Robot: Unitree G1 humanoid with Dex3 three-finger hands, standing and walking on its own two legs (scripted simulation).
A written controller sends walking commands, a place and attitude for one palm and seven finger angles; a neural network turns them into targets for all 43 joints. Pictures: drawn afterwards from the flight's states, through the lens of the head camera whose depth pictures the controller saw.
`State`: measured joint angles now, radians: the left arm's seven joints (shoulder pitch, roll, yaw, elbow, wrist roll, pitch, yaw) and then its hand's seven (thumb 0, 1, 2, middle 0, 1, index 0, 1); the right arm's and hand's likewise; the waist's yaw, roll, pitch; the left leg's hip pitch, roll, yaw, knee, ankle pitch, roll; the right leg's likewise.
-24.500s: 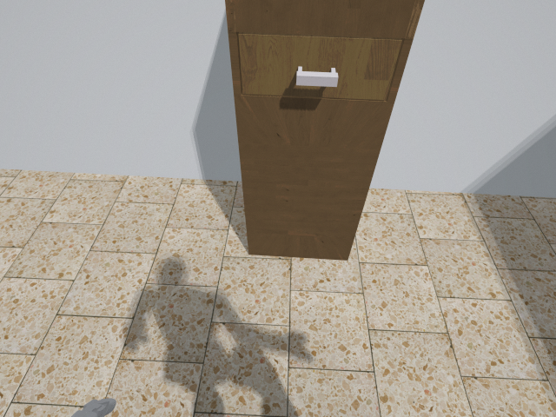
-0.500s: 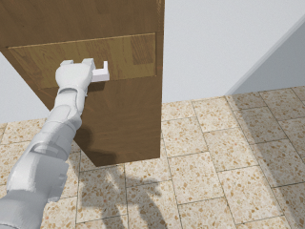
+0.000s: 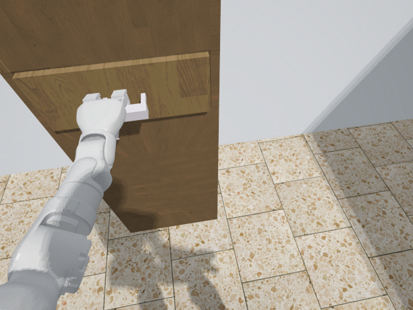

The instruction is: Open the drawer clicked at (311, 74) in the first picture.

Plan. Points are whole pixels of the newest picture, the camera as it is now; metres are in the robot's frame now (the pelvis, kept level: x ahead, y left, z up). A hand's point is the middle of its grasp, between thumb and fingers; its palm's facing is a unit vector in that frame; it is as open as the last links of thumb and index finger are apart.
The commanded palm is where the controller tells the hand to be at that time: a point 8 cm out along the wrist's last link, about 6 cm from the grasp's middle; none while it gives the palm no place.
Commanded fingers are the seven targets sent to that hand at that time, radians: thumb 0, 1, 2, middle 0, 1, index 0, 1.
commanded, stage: pull the drawer open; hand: left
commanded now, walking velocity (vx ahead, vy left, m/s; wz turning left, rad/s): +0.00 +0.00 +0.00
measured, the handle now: (124, 106) +0.52 +0.18 +0.10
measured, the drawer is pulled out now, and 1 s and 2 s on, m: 0.02 0.15 0.26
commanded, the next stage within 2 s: none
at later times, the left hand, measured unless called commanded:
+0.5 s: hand (110, 156) +0.40 +0.19 +0.07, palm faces +0.01 -0.05 -1.00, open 5.8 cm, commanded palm +0.36 +0.19 +0.13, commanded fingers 0.00 0.90 0.90 -0.40 -1.35 -0.40 -1.35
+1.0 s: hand (108, 188) +0.33 +0.18 +0.07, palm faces +0.03 -0.07 -1.00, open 5.8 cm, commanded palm +0.29 +0.17 +0.13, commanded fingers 0.00 0.90 0.90 -0.40 -1.35 -0.40 -1.35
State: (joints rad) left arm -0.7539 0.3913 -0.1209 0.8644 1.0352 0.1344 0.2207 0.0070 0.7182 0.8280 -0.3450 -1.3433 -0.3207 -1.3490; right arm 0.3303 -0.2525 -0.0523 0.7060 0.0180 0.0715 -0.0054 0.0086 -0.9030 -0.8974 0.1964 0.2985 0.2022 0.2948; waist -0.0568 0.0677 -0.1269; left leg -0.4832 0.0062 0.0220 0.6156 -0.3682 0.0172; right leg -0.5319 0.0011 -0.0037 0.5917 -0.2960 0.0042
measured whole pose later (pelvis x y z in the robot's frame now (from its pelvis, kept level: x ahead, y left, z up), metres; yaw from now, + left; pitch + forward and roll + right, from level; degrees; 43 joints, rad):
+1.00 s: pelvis +0.00 -0.01 +0.01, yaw +2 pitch +5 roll +0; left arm -0.25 0.30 -0.26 0.24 1.02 0.26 0.14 0.02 0.73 0.84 -0.35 -1.34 -0.35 -1.35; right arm 0.11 -0.23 -0.01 0.66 0.02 0.08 -0.02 0.01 -0.90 -0.90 0.20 0.30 0.20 0.29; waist 0.07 0.08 -0.08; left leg -0.28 -0.01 -0.01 0.55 -0.34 0.00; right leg -0.34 -0.01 -0.04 0.57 -0.31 -0.01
